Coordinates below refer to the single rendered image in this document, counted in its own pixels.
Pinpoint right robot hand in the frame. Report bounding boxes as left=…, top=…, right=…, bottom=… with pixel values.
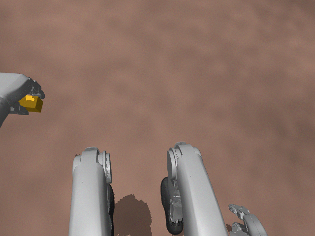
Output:
left=229, top=204, right=268, bottom=236

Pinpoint left robot arm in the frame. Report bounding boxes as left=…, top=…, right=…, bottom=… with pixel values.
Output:
left=0, top=97, right=11, bottom=128

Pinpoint small box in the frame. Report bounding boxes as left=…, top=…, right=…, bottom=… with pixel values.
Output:
left=19, top=95, right=43, bottom=113

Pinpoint right robot foot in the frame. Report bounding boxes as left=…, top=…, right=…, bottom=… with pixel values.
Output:
left=160, top=177, right=183, bottom=235

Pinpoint left robot hand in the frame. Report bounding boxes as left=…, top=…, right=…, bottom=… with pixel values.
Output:
left=0, top=73, right=45, bottom=115

